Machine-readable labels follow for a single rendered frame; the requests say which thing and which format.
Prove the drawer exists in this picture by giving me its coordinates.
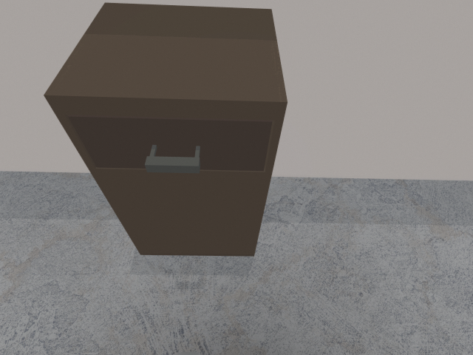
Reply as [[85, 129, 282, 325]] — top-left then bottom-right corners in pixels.
[[68, 115, 272, 171]]

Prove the cabinet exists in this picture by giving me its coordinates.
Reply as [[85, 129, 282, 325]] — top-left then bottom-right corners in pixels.
[[44, 3, 287, 257]]

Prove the handle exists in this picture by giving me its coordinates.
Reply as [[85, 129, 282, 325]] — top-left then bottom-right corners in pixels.
[[145, 145, 200, 173]]

